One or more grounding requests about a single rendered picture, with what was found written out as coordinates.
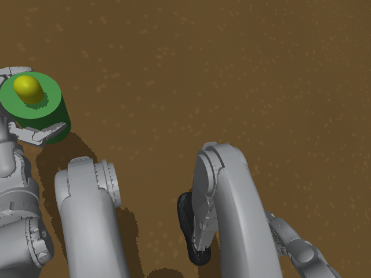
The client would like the right robot arm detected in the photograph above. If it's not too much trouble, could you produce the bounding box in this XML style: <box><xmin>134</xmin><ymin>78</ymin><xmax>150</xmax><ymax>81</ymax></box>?
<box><xmin>286</xmin><ymin>239</ymin><xmax>342</xmax><ymax>278</ymax></box>

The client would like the right robot hand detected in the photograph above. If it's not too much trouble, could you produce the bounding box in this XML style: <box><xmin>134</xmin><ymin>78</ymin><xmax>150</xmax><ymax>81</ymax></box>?
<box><xmin>265</xmin><ymin>210</ymin><xmax>301</xmax><ymax>257</ymax></box>

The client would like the left robot hand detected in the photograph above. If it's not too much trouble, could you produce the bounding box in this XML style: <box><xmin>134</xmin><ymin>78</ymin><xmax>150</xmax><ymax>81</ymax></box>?
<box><xmin>0</xmin><ymin>67</ymin><xmax>67</xmax><ymax>148</ymax></box>

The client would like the left robot arm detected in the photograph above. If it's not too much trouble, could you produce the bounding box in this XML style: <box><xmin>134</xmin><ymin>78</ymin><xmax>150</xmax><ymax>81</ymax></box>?
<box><xmin>0</xmin><ymin>141</ymin><xmax>54</xmax><ymax>278</ymax></box>

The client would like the bottle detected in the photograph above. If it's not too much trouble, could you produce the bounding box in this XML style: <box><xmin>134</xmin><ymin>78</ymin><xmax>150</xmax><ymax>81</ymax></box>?
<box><xmin>0</xmin><ymin>72</ymin><xmax>71</xmax><ymax>144</ymax></box>

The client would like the right robot foot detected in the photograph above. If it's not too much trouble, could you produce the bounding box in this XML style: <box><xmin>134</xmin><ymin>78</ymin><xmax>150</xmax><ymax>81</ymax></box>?
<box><xmin>177</xmin><ymin>192</ymin><xmax>211</xmax><ymax>266</ymax></box>

